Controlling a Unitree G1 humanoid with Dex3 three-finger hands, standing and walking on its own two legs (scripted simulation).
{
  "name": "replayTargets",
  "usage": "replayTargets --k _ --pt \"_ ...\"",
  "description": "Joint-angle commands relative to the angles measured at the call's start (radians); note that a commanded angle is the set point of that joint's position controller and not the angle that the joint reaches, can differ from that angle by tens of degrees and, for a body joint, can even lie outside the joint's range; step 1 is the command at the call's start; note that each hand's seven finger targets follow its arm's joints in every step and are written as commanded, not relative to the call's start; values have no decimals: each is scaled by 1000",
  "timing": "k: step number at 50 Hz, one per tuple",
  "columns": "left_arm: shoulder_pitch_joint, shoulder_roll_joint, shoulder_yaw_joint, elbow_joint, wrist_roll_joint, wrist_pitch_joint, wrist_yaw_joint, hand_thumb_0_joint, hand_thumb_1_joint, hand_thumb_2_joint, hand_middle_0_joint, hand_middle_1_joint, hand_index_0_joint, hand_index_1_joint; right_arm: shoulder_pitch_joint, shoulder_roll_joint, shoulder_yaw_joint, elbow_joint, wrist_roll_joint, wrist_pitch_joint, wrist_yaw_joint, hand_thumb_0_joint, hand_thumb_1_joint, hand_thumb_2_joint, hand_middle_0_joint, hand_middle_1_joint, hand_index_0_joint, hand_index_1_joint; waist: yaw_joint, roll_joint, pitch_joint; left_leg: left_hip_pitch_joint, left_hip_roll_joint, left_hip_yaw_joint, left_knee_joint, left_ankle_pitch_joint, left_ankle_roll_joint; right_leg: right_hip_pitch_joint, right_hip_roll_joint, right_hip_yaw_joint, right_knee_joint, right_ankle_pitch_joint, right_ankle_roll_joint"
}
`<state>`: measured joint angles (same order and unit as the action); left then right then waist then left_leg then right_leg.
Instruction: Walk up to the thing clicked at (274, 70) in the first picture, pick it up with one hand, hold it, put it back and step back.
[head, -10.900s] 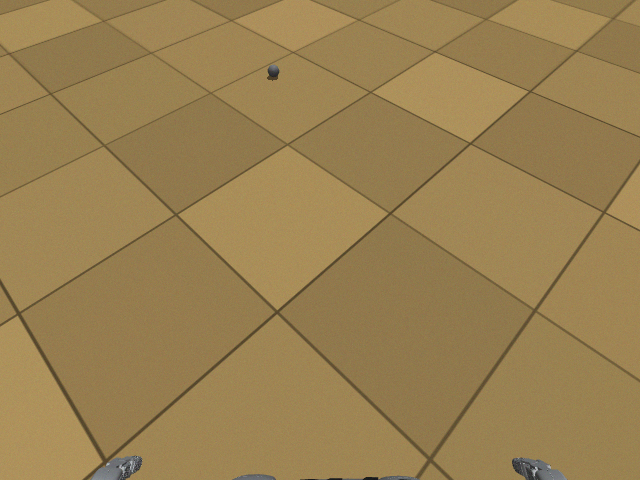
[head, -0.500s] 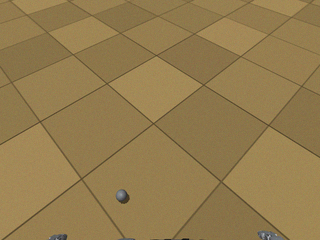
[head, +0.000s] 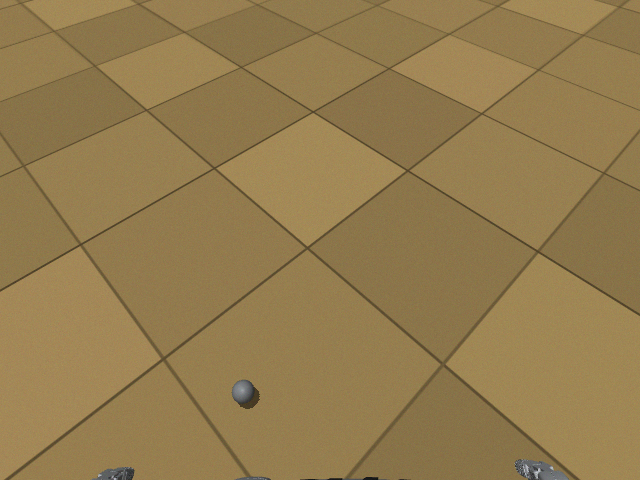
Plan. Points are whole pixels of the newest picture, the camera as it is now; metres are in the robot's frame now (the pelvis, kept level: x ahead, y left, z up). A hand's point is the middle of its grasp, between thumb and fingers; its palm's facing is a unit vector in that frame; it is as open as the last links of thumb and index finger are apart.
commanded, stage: stand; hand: left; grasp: from above
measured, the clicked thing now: (243, 391) +0.39 +0.24 -0.75
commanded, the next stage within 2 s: rise first in 0.14 s
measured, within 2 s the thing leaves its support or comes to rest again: neither
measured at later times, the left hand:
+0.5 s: hand (158, 454) +0.15 +0.25 -0.17, palm faces -0.02 -0.94 -0.34, open 9.4 cm
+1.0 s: hand (159, 479) +0.12 +0.26 -0.24, palm faces -0.16 -0.87 -0.46, open 14.1 cm
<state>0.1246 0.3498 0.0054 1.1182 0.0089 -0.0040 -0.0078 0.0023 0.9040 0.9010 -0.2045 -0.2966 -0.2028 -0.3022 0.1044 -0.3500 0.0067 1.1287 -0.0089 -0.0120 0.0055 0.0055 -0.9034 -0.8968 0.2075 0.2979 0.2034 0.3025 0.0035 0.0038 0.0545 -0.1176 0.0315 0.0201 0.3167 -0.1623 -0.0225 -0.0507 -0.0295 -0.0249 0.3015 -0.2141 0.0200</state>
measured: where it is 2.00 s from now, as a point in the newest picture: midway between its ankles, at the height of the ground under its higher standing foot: outside the picture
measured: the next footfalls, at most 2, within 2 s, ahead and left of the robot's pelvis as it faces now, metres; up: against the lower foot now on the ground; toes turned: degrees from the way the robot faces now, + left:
none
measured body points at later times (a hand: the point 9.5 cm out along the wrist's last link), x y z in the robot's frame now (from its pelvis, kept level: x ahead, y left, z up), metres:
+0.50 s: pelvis -0.02 +0.00 -0.02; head +0.05 +0.01 +0.42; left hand +0.15 +0.30 -0.15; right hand +0.08 -0.27 -0.15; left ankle +0.01 +0.13 -0.75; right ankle -0.03 -0.13 -0.75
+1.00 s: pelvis -0.01 +0.00 -0.10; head +0.09 +0.02 +0.34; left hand +0.13 +0.31 -0.21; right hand +0.15 -0.25 -0.20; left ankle +0.01 +0.13 -0.75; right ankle -0.03 -0.13 -0.75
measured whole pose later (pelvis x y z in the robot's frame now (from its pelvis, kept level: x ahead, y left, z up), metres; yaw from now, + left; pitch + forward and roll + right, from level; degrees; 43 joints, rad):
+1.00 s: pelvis -0.01 +0.00 -0.10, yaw +0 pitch +18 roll -2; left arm 0.22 0.32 0.15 0.52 0.26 0.18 -0.01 -0.01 -0.53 1.00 -0.07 -1.06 -0.06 -1.08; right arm 0.19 -0.23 -0.04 0.58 0.00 -0.12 -0.01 0.01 -0.89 -0.89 0.21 0.30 0.20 0.30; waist -0.02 0.01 -0.11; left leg -0.96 0.06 -0.02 1.15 -0.51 -0.02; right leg -0.87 -0.02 -0.03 1.12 -0.57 0.02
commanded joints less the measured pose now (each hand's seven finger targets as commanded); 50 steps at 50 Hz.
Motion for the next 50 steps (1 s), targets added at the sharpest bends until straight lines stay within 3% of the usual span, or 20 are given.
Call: replayTargets --k 1,12,13,14,15,16,18,21,28,30,32,35,36,39,40,42,44,46,47,50 --pt "-20 222 38 -56 1 -26 18 0 900 900 -200 -300 -200 -301 -34 -213 -42 -57 1 -19 -13 0 -900 -900 200 300 200 300 -4 -10 -83 60 110 -89 -25 201 38 -38 -114 81 -44 191 -36" --pt "-22 218 38 -56 3 -25 16 0 820 938 -163 -380 -158 -381 -32 -218 -44 -55 0 -19 -13 0 -929 -918 200 304 201 304 -2 0 -86 50 110 -87 -28 188 41 -31 -117 86 -51 180 -38" --pt "-373 42 33 -407 -51 -117 30 0 740 1001 -219 -460 -170 -461 -10 -52 -5 -333 69 -65 -34 0 -985 -923 199 300 200 300 -128 55 -3 -77 -32 35 32 13 29 -276 27 10 34 108 -29" --pt "-505 110 64 -369 -48 -109 37 0 660 971 -222 -519 -176 -541 45 -89 -16 -285 69 -63 -44 0 -939 -912 198 300 199 300 -94 17 -58 -64 -30 26 47 -14 29 -226 25 -3 46 77 -30" --pt "-282 187 115 -166 -25 -70 39 0 580 933 -204 -599 -180 -621 90 -117 -34 -282 74 -51 -55 0 -919 -908 198 300 199 300 -62 -21 -26 -101 -25 24 58 -16 31 -224 32 -14 51 52 -34" --pt "-243 190 127 -86 -3 -47 25 0 500 922 -177 -679 -167 -701 105 -115 -47 -297 65 -45 -54 0 -909 -903 198 300 199 300 -60 -51 -60 -133 -35 24 108 -6 36 -251 32 -13 79 46 -33" --pt "-308 250 173 -97 49 -49 -1 0 340 935 -125 -839 -138 -853 116 -111 -73 -351 44 -52 -57 0 -928 -909 199 300 199 300 -33 -57 -177 -160 -34 17 186 43 37 -266 28 -6 162 95 -34" --pt "-128 221 208 -106 112 -23 -20 0 100 971 -46 -1043 -77 -1011 157 -95 -96 -421 29 -54 -38 0 -936 -910 199 300 200 300 23 40 -301 -211 -47 15 269 93 23 -283 30 -3 263 115 -45" --pt "-86 172 191 -273 157 96 4 0 -459 994 -67 -1086 -72 -1080 98 -72 -95 -566 41 -58 -24 0 -911 -905 200 300 200 300 0 18 -244 -342 -34 0 344 12 20 -423 45 -19 340 4 -41" --pt "-56 174 215 -279 171 110 13 0 -548 986 -72 -1099 -75 -1096 129 -63 -99 -568 37 -67 -20 0 -895 -901 200 300 200 300 -6 -8 -265 -394 -33 1 402 -28 27 -467 43 -16 389 -27 -38" --pt "-127 183 215 -438 185 91 16 0 -567 999 -72 -1089 -68 -1093 129 -51 -104 -600 32 -85 -19 0 -897 -902 200 300 200 300 -12 43 -325 -416 -29 -1 468 -27 26 -531 38 -7 459 -25 -37" --pt "-25 178 232 -438 199 101 20 0 -572 992 -74 -1093 -71 -1096 139 -45 -103 -612 29 -102 -26 0 -897 -902 200 300 200 300 -22 25 -328 -479 -24 -9 526 -67 28 -598 37 -6 520 -59 -34" --pt "-69 164 210 -556 203 94 16 0 -571 1008 -70 -1078 -60 -1088 134 -45 -109 -634 29 -110 -27 0 -891 -900 200 300 200 300 -30 38 -359 -472 -17 -15 543 -52 28 -619 41 -8 545 -47 -35" --pt "-7 163 208 -633 218 107 13 0 -572 1015 -56 -1069 -42 -1083 139 -45 -114 -639 23 -123 -32 0 -871 -895 200 300 200 300 -23 72 -402 -478 -5 -30 578 -28 24 -656 43 -15 595 -45 -38" --pt "67 164 223 -566 225 124 16 0 -572 1005 -61 -1075 -50 -1086 139 -41 -107 -639 23 -124 -32 0 -879 -898 200 300 200 300 -28 51 -398 -500 -4 -31 597 -17 26 -667 44 -14 607 -37 -35" --pt "33 166 211 -703 230 129 17 0 -570 1002 -59 -1069 -49 -1080 126 -43 -113 -661 21 -135 -35 0 -876 -896 200 300 200 300 -32 69 -415 -512 -5 -29 626 -10 29 -685 42 -11 623 -23 -34" --pt "121 153 211 -644 239 152 16 0 -559 997 -60 -1065 -51 -1073 132 -42 -108 -645 19 -139 -34 0 -886 -899 200 300 200 300 -34 35 -398 -553 -3 -29 655 -13 33 -708 42 -13 646 -29 -31" --pt "80 170 217 -759 250 151 20 0 -557 997 -56 -1056 -45 -1065 110 -34 -108 -679 17 -148 -34 0 -870 -894 200 300 200 300 -32 70 -430 -562 -5 -27 691 2 34 -731 40 -8 670 -12 -31" --pt "158 161 222 -676 257 164 22 0 -542 972 -56 -1071 -56 -1071 132 -35 -106 -650 15 -147 -34 0 -877 -896 200 300 200 300 -34 47 -435 -576 -4 -28 713 22 37 -738 42 -12 687 0 -29" --pt "137 165 220 -762 270 157 27 0 -547 989 -53 -1061 -45 -1068 103 -29 -104 -678 12 -157 -25 0 -861 -892 200 300 200 300 -25 55 -436 -645 -9 -27 762 -9 38 -787 40 -7 730 -17 -30"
